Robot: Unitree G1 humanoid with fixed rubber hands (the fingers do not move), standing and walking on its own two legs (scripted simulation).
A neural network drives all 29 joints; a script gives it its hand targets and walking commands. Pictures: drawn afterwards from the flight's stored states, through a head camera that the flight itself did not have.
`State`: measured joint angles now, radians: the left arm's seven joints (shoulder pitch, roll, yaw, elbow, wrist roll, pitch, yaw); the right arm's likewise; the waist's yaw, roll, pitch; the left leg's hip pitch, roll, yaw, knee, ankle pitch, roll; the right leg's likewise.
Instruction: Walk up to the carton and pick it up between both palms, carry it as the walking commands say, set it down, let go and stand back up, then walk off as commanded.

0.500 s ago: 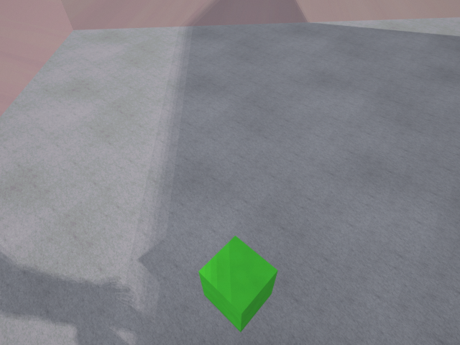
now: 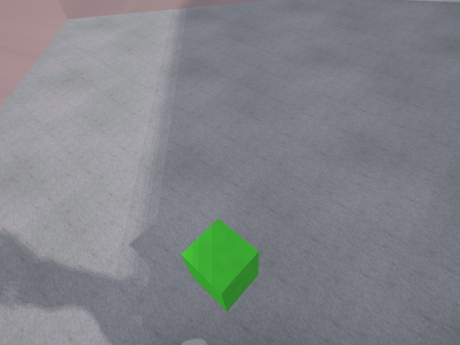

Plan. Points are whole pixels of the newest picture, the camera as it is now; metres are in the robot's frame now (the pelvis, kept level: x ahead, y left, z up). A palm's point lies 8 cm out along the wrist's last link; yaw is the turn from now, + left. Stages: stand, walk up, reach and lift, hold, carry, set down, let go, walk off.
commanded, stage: walk off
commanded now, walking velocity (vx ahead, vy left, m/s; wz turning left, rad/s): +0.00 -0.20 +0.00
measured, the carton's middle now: (222, 265) +0.50 +0.12 -0.65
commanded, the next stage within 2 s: stand in 0.84 s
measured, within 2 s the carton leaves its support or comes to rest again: neither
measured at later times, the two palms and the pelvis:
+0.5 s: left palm out of the picture +0.02 +0.17 -0.14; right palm out of the picture -0.02 -0.36 -0.10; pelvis -0.02 -0.09 +0.01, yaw +0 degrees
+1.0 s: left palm out of the picture +0.02 +0.01 -0.13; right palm out of the picture +0.04 -0.49 -0.13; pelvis -0.03 -0.23 +0.00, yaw +1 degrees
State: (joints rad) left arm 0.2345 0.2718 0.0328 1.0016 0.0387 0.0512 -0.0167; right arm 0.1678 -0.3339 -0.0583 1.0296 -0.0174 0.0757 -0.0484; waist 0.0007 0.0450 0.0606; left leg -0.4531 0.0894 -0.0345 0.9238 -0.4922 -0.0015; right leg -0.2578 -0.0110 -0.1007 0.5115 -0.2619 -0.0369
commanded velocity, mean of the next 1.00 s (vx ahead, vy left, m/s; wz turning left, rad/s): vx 0.00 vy -0.16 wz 0.00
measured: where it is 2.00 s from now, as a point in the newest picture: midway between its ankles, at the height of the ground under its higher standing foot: outside the picture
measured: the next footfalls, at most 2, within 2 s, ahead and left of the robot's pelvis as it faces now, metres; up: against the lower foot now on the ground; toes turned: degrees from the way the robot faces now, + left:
left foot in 0.30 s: +0.00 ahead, +0.04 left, +0.00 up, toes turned +9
right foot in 0.70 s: +0.03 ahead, -0.32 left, +0.00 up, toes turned -5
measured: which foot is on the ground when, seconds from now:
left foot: up 0.00-0.28, down 0.30-0.70, up 0.72-1.00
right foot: down 0.00-0.30, up 0.32-0.68, down 0.70-1.00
